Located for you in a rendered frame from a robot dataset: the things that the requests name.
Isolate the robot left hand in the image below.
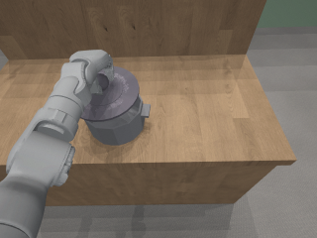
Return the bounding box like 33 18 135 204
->
69 50 115 96

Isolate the left robot upper arm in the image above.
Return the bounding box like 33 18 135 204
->
0 130 75 238

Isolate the pot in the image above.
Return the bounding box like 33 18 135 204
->
84 94 151 146

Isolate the left robot forearm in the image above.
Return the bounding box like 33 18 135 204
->
6 57 97 174

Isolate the table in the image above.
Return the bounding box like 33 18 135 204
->
0 0 297 206

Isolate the lid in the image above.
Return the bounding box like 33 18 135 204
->
80 66 140 122

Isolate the knob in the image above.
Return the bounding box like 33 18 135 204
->
96 73 109 91

